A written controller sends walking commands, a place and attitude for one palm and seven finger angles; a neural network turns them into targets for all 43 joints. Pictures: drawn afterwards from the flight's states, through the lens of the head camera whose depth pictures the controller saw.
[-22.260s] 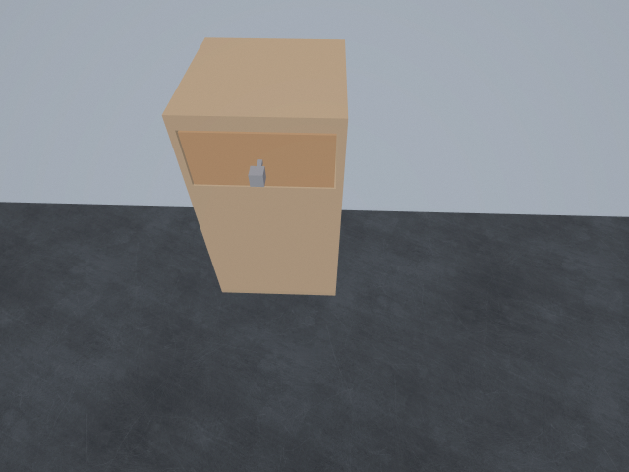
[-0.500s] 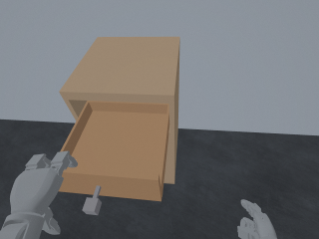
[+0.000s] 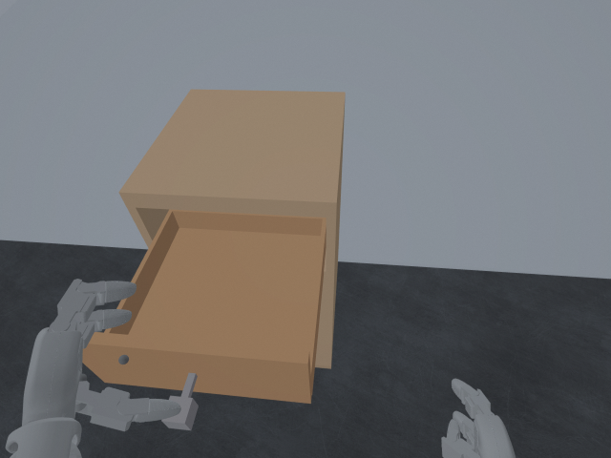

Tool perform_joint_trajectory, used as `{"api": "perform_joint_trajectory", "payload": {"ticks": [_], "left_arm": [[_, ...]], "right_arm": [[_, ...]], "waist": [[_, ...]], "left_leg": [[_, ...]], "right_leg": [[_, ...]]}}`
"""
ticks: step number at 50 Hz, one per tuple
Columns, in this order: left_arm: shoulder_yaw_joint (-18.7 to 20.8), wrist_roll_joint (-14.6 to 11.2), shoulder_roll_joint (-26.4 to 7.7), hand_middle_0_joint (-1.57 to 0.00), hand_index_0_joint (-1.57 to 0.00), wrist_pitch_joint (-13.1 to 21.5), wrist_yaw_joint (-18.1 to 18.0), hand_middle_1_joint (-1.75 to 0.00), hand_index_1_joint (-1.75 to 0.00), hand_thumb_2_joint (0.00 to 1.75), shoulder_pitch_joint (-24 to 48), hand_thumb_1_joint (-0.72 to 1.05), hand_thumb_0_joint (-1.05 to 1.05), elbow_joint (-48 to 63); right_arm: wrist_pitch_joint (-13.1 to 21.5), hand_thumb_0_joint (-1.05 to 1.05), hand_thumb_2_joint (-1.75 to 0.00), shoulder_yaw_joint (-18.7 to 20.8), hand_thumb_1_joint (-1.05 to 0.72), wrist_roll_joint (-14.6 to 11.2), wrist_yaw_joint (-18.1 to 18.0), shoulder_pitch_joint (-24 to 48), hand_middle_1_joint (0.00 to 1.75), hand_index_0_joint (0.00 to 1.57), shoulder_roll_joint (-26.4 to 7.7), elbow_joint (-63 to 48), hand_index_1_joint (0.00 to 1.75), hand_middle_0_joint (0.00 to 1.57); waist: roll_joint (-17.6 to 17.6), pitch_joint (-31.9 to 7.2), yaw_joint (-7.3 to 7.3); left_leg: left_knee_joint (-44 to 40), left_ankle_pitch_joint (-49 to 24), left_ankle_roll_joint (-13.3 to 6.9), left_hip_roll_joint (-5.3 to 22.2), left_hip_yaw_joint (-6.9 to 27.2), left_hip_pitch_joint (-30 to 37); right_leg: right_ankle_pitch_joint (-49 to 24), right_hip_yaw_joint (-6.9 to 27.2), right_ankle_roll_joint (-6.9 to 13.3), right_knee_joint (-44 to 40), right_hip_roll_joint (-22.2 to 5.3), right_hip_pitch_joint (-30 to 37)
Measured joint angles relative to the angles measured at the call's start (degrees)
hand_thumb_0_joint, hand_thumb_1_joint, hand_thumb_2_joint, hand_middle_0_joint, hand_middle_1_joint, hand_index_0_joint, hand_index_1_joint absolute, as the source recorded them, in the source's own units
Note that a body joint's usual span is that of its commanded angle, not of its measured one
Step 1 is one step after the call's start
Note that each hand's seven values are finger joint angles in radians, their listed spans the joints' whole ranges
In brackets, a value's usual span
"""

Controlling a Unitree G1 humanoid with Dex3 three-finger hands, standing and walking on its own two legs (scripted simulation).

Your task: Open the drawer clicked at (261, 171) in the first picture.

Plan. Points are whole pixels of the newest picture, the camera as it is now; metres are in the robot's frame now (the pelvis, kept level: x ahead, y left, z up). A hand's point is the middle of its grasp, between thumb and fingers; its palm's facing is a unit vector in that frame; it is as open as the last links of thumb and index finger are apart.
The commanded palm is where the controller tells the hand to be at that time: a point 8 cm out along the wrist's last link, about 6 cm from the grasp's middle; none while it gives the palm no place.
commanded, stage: draw the hand back to the body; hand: left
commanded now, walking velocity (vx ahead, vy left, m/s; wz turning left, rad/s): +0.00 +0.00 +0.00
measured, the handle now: (184, 399) +0.23 +0.23 -0.13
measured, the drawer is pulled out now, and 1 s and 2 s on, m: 0.30 0.30 0.30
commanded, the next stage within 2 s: step back with the hand held close in 0.80 s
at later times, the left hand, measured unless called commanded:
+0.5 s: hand (89, 338) +0.18 +0.23 +0.16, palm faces +0.39 -0.81 -0.43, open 9.5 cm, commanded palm +0.14 +0.27 +0.19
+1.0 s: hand (85, 335) +0.18 +0.22 +0.17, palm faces +0.39 -0.79 -0.46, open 7.5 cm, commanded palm +0.12 +0.26 +0.19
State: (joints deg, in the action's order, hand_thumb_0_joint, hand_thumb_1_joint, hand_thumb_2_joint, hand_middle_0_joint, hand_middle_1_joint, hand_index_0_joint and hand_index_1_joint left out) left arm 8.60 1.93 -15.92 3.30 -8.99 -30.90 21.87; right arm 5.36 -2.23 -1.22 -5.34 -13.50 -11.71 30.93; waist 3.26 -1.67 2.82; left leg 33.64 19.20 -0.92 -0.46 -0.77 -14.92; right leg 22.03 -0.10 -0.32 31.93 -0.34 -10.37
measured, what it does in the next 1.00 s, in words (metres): stands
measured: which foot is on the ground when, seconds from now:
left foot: down 0.00-1.00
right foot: down 0.00-1.00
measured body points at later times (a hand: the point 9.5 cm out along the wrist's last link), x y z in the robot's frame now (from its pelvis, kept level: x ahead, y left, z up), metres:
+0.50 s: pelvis +0.01 -0.01 +0.01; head +0.00 -0.04 +0.46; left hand +0.16 +0.27 +0.19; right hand +0.21 -0.23 -0.07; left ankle -0.01 +0.11 -0.73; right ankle -0.06 -0.12 -0.73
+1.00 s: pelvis -0.01 -0.02 +0.01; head +0.00 -0.05 +0.46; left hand +0.16 +0.26 +0.20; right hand +0.19 -0.24 -0.08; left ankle -0.01 +0.11 -0.73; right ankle -0.06 -0.12 -0.73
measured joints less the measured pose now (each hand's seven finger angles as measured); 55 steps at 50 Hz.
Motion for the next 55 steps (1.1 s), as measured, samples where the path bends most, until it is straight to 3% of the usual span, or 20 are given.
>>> {"api": "perform_joint_trajectory", "payload": {"ticks": [3, 10, 21, 35, 47, 51, 55], "left_arm": [[1.0, -2.4, -0.5, -0.30, -0.30, 0.8, 0.4, -1.09, -1.08, 0.38, -0.1, -0.30, -0.01, 1.7], [4.8, -4.5, -2.3, -0.28, -0.28, 1.4, 1.6, -0.94, -0.94, 0.47, -1.4, -0.09, 0.00, 3.1], [6.2, -4.8, -2.3, -0.25, -0.25, 1.4, 1.9, -0.70, -0.70, 0.63, -2.4, 0.29, 0.00, 5.6], [7.6, -5.5, -1.9, -0.22, -0.22, 1.9, 2.4, -0.40, -0.39, 0.84, -1.3, 0.75, 0.01, 4.6], [7.8, -5.5, -2.3, -0.21, -0.21, 2.3, 2.6, -0.32, -0.31, 0.89, -1.5, 0.88, 0.02, 4.8], [11.3, -4.6, -3.8, -0.21, -0.21, 5.6, 2.9, -0.31, -0.31, 0.90, -0.8, 0.89, 0.02, 5.5], [11.7, -4.3, -4.2, -0.21, -0.21, 6.5, 3.1, -0.31, -0.30, 0.90, -2.8, 0.89, 0.02, 6.8]], "right_arm": [[1.6, 0.01, -0.90, -0.5, -0.90, 0.2, 0.1, 0.0, 0.30, 0.20, 0.5, 1.4, 0.30, 0.20], [1.9, 0.01, -0.90, 0.5, -0.90, 0.3, 0.9, 1.5, 0.30, 0.20, 0.2, 3.0, 0.30, 0.20], [1.5, 0.01, -0.90, 1.9, -0.90, 0.4, 0.9, 2.8, 0.30, 0.20, -1.1, 3.9, 0.30, 0.20], [0.6, 0.01, -0.90, 1.8, -0.90, 0.3, 1.0, 3.8, 0.30, 0.20, -0.3, 4.2, 0.30, 0.20], [0.4, 0.01, -0.90, 2.1, -0.90, 0.3, 0.8, 3.1, 0.30, 0.20, -0.9, 4.2, 0.30, 0.20], [-1.6, 0.01, -0.90, 2.1, -0.90, 0.3, 1.6, 4.0, 0.30, 0.20, -1.7, 2.6, 0.30, 0.20], [-4.0, 0.01, -0.90, 2.9, -0.90, 0.1, 2.2, 5.2, 0.30, 0.20, -2.2, 1.4, 0.30, 0.20]], "waist": [[-0.7, 0.1, -0.44], [-0.2, 0.5, -0.78], [0.4, 0.6, 0.39], [1.0, 1.0, 0.66], [1.0, 1.5, 0.37], [1.4, 2.1, -0.83], [0.8, 3.0, -1.97]], "left_leg": [[-2.0, -0.7, 0.2, 0.1, 0.1, 1.9], [-5.2, -2.0, 0.4, 0.5, -0.2, 4.1], [-7.6, -3.3, 0.8, 0.6, 0.2, 5.4], [-8.9, -4.3, 1.5, 1.3, 0.6, 6.6], [-9.0, -4.7, 1.8, 1.9, 0.8, 6.5], [-7.3, -4.5, 1.6, 2.4, 1.1, 3.1], [-7.6, -5.3, 1.2, 2.0, 0.2, 1.1]], "right_leg": [[-0.8, -0.1, 0.2, -2.2, 0.1, 2.0], [-2.6, 0.2, 0.3, -5.9, 0.5, 4.2], [-3.6, -0.3, 0.7, -8.1, 0.6, 5.5], [-4.4, -0.6, 1.4, -9.1, 1.4, 6.7], [-5.1, -0.7, 1.8, -9.8, 1.9, 6.9], [-6.0, -1.0, 1.7, -10.1, 2.5, 4.4], [-6.6, -0.2, 1.1, -9.4, 2.0, 1.6]]}}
